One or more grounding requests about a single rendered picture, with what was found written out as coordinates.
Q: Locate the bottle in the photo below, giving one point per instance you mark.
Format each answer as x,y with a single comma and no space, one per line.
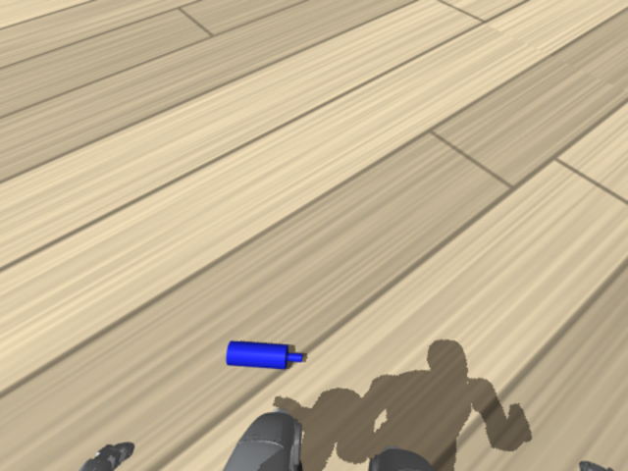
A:
261,355

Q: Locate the left robot hand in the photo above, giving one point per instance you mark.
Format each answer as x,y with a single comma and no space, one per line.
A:
109,457

